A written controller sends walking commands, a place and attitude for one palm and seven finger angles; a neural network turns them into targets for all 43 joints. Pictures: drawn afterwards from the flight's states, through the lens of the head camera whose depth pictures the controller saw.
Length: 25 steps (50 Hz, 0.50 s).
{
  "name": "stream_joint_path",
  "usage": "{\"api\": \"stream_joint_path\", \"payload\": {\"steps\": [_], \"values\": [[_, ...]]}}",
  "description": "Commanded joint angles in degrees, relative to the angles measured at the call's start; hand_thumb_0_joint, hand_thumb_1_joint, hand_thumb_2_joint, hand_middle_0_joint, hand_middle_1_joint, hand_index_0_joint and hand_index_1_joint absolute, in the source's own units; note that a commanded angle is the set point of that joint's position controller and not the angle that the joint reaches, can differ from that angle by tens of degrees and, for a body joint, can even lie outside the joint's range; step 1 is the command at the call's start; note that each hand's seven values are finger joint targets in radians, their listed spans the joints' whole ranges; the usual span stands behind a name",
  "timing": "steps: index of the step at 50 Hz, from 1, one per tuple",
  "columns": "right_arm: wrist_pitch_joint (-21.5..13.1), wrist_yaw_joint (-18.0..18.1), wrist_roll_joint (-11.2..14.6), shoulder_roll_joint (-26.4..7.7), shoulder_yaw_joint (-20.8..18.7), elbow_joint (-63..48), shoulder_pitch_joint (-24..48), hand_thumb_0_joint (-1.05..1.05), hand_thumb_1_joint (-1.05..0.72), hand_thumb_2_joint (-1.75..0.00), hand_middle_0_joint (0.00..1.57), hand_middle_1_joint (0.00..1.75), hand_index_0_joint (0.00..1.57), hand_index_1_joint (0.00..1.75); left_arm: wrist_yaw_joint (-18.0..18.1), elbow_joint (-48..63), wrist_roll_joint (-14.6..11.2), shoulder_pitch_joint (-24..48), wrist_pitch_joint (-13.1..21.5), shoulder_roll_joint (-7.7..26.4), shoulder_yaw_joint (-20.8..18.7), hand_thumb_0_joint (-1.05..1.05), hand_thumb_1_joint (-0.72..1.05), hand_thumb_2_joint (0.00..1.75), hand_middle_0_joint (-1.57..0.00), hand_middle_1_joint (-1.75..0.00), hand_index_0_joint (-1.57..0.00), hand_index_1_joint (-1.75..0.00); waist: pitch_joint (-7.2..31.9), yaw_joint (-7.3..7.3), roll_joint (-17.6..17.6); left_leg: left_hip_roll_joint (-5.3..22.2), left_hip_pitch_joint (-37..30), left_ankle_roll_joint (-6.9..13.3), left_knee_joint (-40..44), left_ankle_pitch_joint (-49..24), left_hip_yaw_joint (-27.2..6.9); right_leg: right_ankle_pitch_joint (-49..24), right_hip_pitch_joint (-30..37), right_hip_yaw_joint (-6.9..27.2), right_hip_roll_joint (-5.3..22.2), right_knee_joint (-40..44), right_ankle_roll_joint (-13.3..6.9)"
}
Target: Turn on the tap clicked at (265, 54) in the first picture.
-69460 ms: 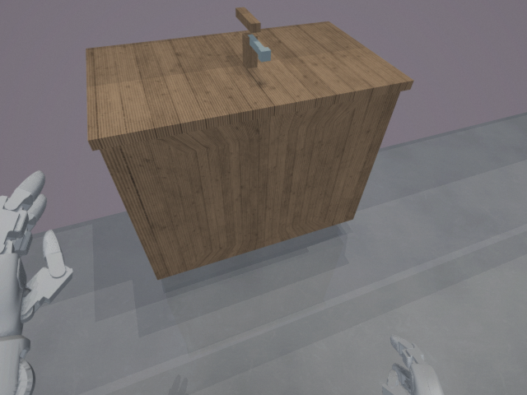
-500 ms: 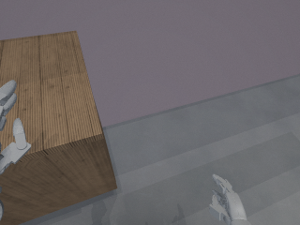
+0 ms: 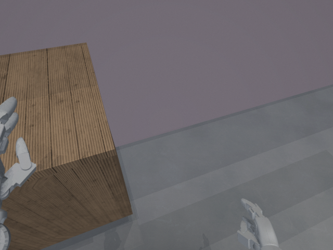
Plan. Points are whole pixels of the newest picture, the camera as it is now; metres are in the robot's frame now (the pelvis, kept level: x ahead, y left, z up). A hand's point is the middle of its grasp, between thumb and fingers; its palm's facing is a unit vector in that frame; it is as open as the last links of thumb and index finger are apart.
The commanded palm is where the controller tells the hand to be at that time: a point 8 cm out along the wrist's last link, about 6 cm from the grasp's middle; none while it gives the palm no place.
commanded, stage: look again from close up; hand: left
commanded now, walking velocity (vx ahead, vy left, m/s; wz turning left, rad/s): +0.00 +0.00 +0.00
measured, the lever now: out of the picture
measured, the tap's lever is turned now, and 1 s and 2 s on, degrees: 84 84 84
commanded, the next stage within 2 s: come to a stop and stand still in 0.02 s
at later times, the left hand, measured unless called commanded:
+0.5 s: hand (36, 169) +0.21 +0.24 +0.16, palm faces +0.35 -0.84 -0.40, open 7.4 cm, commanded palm +0.15 +0.27 +0.18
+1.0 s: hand (38, 162) +0.23 +0.25 +0.15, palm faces +0.37 -0.85 -0.36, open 7.4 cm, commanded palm +0.17 +0.27 +0.18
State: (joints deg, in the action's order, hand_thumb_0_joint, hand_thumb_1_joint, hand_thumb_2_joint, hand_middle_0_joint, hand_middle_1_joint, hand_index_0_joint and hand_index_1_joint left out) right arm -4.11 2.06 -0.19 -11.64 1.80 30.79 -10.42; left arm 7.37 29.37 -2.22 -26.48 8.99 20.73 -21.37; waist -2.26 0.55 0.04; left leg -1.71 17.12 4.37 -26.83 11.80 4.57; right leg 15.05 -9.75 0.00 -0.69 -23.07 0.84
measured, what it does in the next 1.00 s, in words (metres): stands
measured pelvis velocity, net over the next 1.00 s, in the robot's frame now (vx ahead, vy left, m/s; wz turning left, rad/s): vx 0.01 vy -0.01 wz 0.01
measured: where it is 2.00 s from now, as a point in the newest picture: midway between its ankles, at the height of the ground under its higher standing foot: outside the picture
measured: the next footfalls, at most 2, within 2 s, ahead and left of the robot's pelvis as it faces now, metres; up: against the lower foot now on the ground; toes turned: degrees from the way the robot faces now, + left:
none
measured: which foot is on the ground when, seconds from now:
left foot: down 0.00-1.00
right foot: down 0.00-1.00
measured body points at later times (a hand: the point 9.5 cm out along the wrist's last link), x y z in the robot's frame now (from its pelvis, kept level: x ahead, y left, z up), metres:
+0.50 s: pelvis -0.02 +0.00 +0.00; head +0.01 +0.00 +0.45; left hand +0.19 +0.28 +0.18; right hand +0.16 -0.23 -0.07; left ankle +0.03 +0.06 -0.74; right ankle -0.03 -0.13 -0.74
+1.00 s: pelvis +0.01 -0.01 +0.00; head +0.03 +0.02 +0.45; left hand +0.20 +0.29 +0.17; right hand +0.21 -0.22 -0.06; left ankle +0.03 +0.06 -0.74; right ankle -0.03 -0.13 -0.74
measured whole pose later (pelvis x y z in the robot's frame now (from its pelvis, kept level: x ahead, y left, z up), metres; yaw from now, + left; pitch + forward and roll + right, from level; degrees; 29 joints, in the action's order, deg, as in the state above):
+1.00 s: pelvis +0.01 -0.01 +0.00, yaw +0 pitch +1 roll -2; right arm -6.0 1.9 -0.3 -10.6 2.4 30.6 -10.3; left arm 5.5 24.9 -2.5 -23.7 11.6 21.6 -19.9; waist -0.5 0.9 -1.5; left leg -1.3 15.4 4.1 -25.5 11.8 4.2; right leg 14.4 -7.3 -0.4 -1.2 -20.2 0.3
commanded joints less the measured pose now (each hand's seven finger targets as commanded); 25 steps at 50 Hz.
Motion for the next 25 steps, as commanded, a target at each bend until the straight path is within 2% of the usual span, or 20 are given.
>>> {"api": "stream_joint_path", "payload": {"steps": [1,3,6,7,9,12,13,14,15,16,17,18,19,21,22,23,25], "values": [[-2.9,1.2,-0.1,-7.4,-2.9,-9.0,4.6,0.0,-0.9,-0.9,0.2,0.3,0.2,0.3,1.5,10.7,0.1,4.2,3.3,8.8,-5.4,0.0,0.9,0.9,-0.2,-0.3,-0.2,-0.3,9.2,-0.03,4.0,6.7,-7.2,-5.1,7.6,-1.6,-7.3,-8.5,-0.7,1.6,3.0,3.6,-2.0],[-2.9,1.3,-0.1,-7.3,-2.9,-9.0,4.9,0.0,-0.9,-0.9,0.2,0.3,0.2,0.3,1.5,10.3,0.2,5.3,3.2,8.7,-5.0,0.0,0.9,0.9,-0.2,-0.3,-0.2,-0.3,8.4,-0.07,3.1,6.6,-7.0,-4.9,7.9,0.5,-7.4,-6.8,-1.2,1.8,3.1,4.5,-2.0],[-3.0,1.4,-0.1,-7.4,-2.9,-8.8,4.4,0.0,-0.9,-0.9,0.2,0.3,0.2,0.3,1.5,9.4,0.4,5.7,3.1,7.9,-4.1,0.0,0.9,0.9,-0.2,-0.3,-0.2,-0.3,7.8,-0.14,4.3,6.4,-7.1,-4.9,9.1,2.5,-7.7,-5.6,-1.6,1.7,2.6,5.2,-1.9],[-3.0,1.5,-0.2,-7.4,-2.9,-9.0,5.0,0.0,-0.9,-0.9,0.2,0.3,0.2,0.3,1.5,9.8,0.4,6.2,3.0,8.8,-4.7,0.0,0.9,0.9,-0.2,-0.3,-0.2,-0.3,7.7,-0.03,4.8,6.3,-6.8,-5.0,9.3,2.8,-7.8,-5.2,-1.5,1.7,2.7,5.4,-2.0],[-3.0,1.6,-0.2,-7.3,-2.9,-8.8,4.3,0.0,-0.9,-0.9,0.2,0.3,0.2,0.3,1.5,8.7,0.4,5.8,3.0,8.1,-4.1,0.0,0.9,0.9,-0.2,-0.3,-0.2,-0.3,7.9,-0.05,3.1,6.2,-6.7,-4.8,9.3,3.3,-7.9,-5.0,-1.0,1.7,2.6,5.6,-2.0],[-2.9,1.6,-0.2,-7.5,-3.0,-8.9,4.8,0.0,-0.9,-0.9,0.2,0.3,0.2,0.3,1.5,8.7,0.4,5.8,2.9,8.6,-4.4,0.0,0.9,0.9,-0.2,-0.3,-0.2,-0.3,7.8,-0.02,4.3,6.1,-6.9,-4.8,9.4,3.3,-7.7,-4.8,-1.3,1.7,2.6,5.7,-2.0],[-2.9,1.6,-0.2,-7.3,-2.9,-8.8,4.3,0.0,-0.9,-0.9,0.2,0.3,0.2,0.3,1.5,8.8,0.3,5.7,2.9,8.1,-3.9,0.0,0.9,0.9,-0.2,-0.3,-0.2,-0.3,7.7,-0.12,3.6,6.0,-6.6,-4.9,9.6,3.0,-8.1,-5.0,-0.9,1.4,2.4,5.5,-1.9],[-4.7,0.7,-1.9,-9.0,-3.3,-8.5,-0.7,0.0,-0.9,-0.9,0.2,0.3,0.2,0.3,0.8,21.6,8.8,64.6,9.5,55.3,-36.6,0.0,0.9,0.9,-0.2,-0.3,-0.2,-0.3,-4.8,0.59,-10.0,7.9,6.8,-2.1,-0.3,0.6,-6.9,-7.7,-10.2,4.3,7.0,9.7,-0.2],[-4.3,0.8,0.3,-2.4,-1.0,-3.6,3.6,0.0,-0.9,-0.9,0.2,0.3,0.2,0.3,-1.6,-12.2,3.0,32.1,7.6,20.6,-14.3,0.0,0.9,0.9,-0.2,-0.3,-0.2,-0.3,7.3,-0.36,-8.2,4.7,-8.5,-1.7,-0.7,-6.7,-8.7,-1.7,-13.1,5.8,8.2,5.7,-4.1],[-5.7,0.5,0.5,-6.9,-4.8,-6.2,1.5,0.0,-0.9,-0.9,0.2,0.3,0.2,0.3,-3.1,-15.5,1.0,15.7,7.2,10.7,-7.1,0.0,0.9,0.9,-0.2,-0.3,-0.2,-0.3,7.8,2.12,-0.2,5.1,-11.4,-2.9,0.1,-6.5,-6.7,-5.4,-9.9,9.9,5.8,6.6,-4.2],[-6.2,-0.9,1.6,-6.8,-5.2,-7.8,0.6,0.0,-0.9,-0.9,0.2,0.3,0.2,0.3,-3.9,-10.3,-0.5,11.3,7.9,3.1,-0.1,0.0,0.9,0.9,-0.2,-0.3,-0.2,-0.3,12.6,0.92,9.7,5.8,-10.6,-3.3,2.7,-7.7,-6.3,-6.7,-3.0,6.3,5.9,1.5,-4.2],[-6.4,-1.9,1.8,-7.7,-5.2,-8.1,0.5,0.0,-0.9,-0.9,0.2,0.3,0.2,0.3,-3.7,-0.8,-0.8,9.6,8.6,5.7,-0.9,0.0,0.9,0.9,-0.2,-0.3,-0.2,-0.3,12.7,1.67,12.0,7.2,-11.1,-2.9,5.0,-8.0,-8.2,-5.9,-1.9,4.9,4.2,-0.5,-3.1],[-6.8,-2.3,1.7,-7.6,-5.0,-8.4,2.2,0.0,-0.9,-0.9,0.2,0.3,0.2,0.3,-3.2,4.9,-0.6,8.4,9.0,7.1,-0.8,0.0,0.9,0.9,-0.2,-0.3,-0.2,-0.3,11.6,2.0,11.6,8.5,-8.7,-2.1,6.7,-5.1,-9.7,-4.0,-1.5,3.6,3.5,-1.9,-2.4],[-7.3,-2.5,1.5,-7.3,-4.4,-8.7,3.2,0.0,-0.9,-0.9,0.2,0.3,0.2,0.3,-2.1,7.3,-0.6,4.1,9.0,9.2,-2.9,0.0,0.9,0.9,-0.2,-0.3,-0.2,-0.3,9.4,2.38,4.8,9.4,-3.1,-1.5,9.3,4.0,-11.0,-1.4,0.5,2.6,3.2,-2.0,-1.9],[-7.2,-2.3,1.5,-7.4,-4.2,-8.8,3.6,0.0,-0.9,-0.9,0.2,0.3,0.2,0.3,-1.5,7.4,-0.6,3.3,8.9,11.3,-5.3,0.0,0.9,0.9,-0.2,-0.3,-0.2,-0.3,8.3,2.38,3.0,9.2,-1.3,-1.7,9.8,7.3,-10.7,-0.4,0.9,2.6,3.1,-1.2,-1.9],[-7.3,-1.9,1.3,-7.3,-4.0,-8.9,3.2,0.0,-0.9,-0.9,0.2,0.3,0.2,0.3,-1.2,7.6,-0.5,3.9,9.0,11.6,-6.1,0.0,0.9,0.9,-0.2,-0.3,-0.2,-0.3,8.0,1.95,-0.5,8.6,0.1,-1.8,9.7,9.5,-11.0,0.6,1.2,2.5,3.3,-0.2,-1.9],[-7.4,-0.9,1.1,-7.1,-4.0,-8.7,3.2,0.0,-0.9,-0.9,0.2,0.3,0.2,0.3,-0.7,7.2,-0.7,5.3,9.5,13.2,-8.6,0.0,0.9,0.9,-0.2,-0.3,-0.2,-0.3,7.4,1.44,-3.1,7.3,-2.1,-2.0,7.8,8.4,-9.8,1.4,-1.5,4.1,3.4,2.8,-2.1]]}}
